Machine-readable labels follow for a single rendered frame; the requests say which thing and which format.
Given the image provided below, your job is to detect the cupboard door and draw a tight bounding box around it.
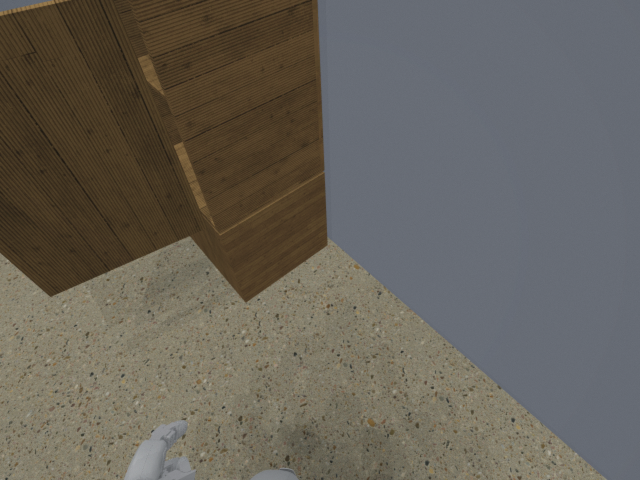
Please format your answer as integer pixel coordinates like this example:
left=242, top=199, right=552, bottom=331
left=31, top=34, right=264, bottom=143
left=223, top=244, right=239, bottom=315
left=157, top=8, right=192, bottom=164
left=0, top=0, right=207, bottom=297

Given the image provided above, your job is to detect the left robot hand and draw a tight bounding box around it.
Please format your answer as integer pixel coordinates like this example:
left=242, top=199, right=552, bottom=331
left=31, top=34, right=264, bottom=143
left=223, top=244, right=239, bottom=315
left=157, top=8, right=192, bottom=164
left=124, top=420, right=196, bottom=480

